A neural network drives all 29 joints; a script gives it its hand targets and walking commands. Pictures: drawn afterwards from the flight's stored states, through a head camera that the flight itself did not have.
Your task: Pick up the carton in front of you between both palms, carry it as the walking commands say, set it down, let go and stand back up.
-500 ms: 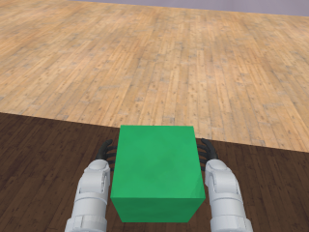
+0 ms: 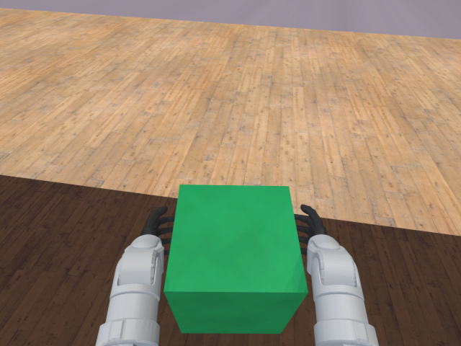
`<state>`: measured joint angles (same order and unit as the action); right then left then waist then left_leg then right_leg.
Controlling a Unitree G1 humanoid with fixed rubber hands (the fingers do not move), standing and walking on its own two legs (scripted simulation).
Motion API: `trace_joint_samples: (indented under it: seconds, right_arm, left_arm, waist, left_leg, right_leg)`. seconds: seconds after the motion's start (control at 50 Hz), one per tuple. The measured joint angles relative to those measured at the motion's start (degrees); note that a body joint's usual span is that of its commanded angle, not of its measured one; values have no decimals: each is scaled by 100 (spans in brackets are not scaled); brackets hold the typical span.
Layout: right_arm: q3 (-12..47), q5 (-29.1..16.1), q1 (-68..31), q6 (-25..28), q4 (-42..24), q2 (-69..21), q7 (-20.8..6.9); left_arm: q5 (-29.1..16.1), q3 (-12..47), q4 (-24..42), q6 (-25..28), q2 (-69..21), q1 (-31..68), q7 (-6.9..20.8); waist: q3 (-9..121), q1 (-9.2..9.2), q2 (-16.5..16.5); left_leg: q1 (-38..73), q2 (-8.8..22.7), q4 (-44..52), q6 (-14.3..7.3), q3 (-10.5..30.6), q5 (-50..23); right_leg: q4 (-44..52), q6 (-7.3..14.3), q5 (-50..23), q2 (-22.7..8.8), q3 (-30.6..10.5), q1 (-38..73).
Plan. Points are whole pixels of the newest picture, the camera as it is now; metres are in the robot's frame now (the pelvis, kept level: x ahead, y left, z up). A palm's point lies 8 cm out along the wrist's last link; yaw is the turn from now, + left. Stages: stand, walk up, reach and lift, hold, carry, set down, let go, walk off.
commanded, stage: hold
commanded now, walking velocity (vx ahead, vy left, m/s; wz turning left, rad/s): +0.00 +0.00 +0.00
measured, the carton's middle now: (232, 262) +0.29 +0.00 -0.03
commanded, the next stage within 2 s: carry in 0.64 s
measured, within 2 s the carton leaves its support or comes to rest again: neither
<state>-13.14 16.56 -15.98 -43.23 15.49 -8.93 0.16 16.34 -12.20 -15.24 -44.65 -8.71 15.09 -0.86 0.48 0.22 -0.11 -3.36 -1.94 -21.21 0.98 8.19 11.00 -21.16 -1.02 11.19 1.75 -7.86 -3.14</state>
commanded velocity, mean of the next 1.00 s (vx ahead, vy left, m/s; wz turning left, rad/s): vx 0.20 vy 0.00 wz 0.00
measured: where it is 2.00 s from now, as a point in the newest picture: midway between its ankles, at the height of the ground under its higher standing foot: (233, 270)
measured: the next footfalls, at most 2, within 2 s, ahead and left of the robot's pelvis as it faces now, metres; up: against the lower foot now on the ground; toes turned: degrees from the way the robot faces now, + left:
right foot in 1.16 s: +0.23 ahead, -0.11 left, +0.00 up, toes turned -9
left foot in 1.56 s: +0.59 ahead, +0.07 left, +0.00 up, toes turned +10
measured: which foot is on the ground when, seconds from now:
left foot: down 0.00-1.00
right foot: down 0.00-1.00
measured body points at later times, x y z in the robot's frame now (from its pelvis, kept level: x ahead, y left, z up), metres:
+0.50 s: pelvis +0.00 +0.00 +0.00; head -0.05 +0.00 +0.45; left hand +0.30 +0.15 +0.04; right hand +0.30 -0.15 +0.04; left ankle +0.02 +0.13 -0.75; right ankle +0.01 -0.13 -0.75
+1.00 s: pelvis +0.09 -0.01 -0.01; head +0.06 -0.01 +0.43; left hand +0.37 +0.14 +0.07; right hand +0.37 -0.16 +0.08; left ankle +0.05 +0.11 -0.75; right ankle +0.01 -0.14 -0.74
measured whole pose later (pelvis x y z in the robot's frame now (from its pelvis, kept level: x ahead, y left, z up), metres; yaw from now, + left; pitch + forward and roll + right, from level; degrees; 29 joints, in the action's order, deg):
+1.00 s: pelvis +0.09 -0.01 -0.01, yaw +0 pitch +4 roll +2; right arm -5.9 6.4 -7.9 -58.6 -14.5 -7.5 4.7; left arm 7.3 -5.2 14.5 -59.7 -7.4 7.1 -4.8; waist 9.6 0.0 -1.9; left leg -15.6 0.5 -29.2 -0.1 -5.5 16.4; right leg -33.1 -0.7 23.2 -3.2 0.1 -13.7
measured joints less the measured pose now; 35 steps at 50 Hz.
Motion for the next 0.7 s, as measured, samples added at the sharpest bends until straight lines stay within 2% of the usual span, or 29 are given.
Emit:
trace_joint_samples:
  seconds: [0.28, 0.62, 0.7]
  right_arm:
    - [-177, 80, -190, 86, 114, -50, -32]
    - [28, -3, 14, 22, -45, 3, 5]
    - [122, -86, 107, -41, -210, 24, 37]
  left_arm:
    - [64, -165, -110, 77, -48, 191, 20]
    - [0, 22, 57, 15, 4, -19, -2]
    - [-86, 110, 222, -36, 27, -124, -36]
  waist:
    - [-45, -6, 0]
    - [-6, -7, 0]
    - [330, -48, 15]
  left_leg:
    - [-94, -7, -91, -1, -29, 4]
    - [27, 13, 59, -3, -38, -2]
    - [-517, 47, -415, -5, -186, 372]
  right_leg:
    - [-101, -8, 6, -1, 3, -102]
    - [36, 9, 4, -7, 20, 11]
    - [-520, 7, 458, -55, 144, -584]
